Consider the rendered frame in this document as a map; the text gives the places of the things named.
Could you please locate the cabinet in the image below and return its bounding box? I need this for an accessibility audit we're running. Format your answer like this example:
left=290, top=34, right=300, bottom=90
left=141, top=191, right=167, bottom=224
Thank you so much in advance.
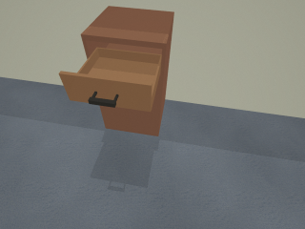
left=81, top=6, right=174, bottom=136

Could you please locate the handle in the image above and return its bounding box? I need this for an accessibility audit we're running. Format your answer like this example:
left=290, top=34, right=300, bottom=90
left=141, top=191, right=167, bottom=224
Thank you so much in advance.
left=88, top=92, right=119, bottom=108

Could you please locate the drawer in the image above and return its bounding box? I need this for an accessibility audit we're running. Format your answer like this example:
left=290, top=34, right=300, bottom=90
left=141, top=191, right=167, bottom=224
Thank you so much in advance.
left=59, top=47, right=162, bottom=112

